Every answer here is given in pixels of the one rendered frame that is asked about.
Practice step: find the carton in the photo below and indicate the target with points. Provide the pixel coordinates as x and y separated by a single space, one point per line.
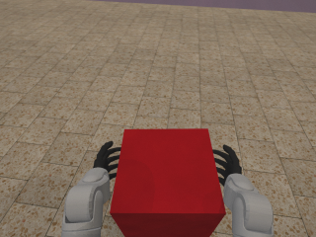
167 184

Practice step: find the right robot forearm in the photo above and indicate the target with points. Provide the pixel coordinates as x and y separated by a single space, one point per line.
252 213

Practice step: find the right robot hand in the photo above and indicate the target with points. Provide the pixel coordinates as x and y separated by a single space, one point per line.
231 166

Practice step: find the left robot hand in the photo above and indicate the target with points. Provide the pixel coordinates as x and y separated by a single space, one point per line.
103 160

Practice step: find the left robot forearm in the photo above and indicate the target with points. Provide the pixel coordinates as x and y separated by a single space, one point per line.
84 204

